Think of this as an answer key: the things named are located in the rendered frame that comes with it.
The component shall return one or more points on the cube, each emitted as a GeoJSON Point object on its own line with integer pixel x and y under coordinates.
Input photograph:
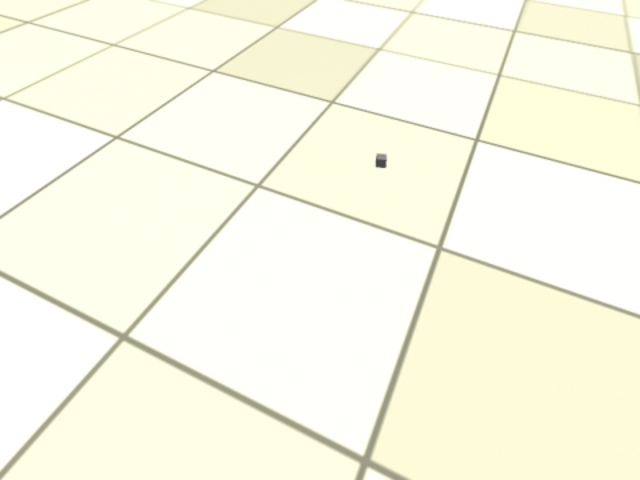
{"type": "Point", "coordinates": [381, 160]}

